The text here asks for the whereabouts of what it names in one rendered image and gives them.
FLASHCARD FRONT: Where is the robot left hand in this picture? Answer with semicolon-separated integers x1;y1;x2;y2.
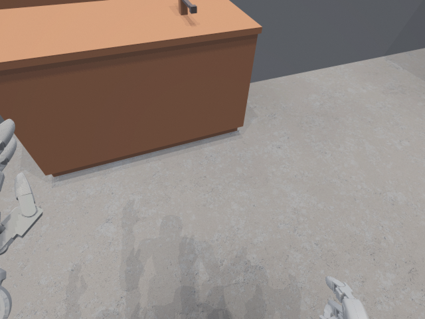
0;119;43;255

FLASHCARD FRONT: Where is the robot right hand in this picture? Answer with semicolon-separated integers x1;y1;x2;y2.
319;276;369;319

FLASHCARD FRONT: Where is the counter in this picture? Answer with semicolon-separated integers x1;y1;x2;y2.
0;0;262;177

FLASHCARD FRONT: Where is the tap lever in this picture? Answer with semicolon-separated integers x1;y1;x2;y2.
182;0;197;14

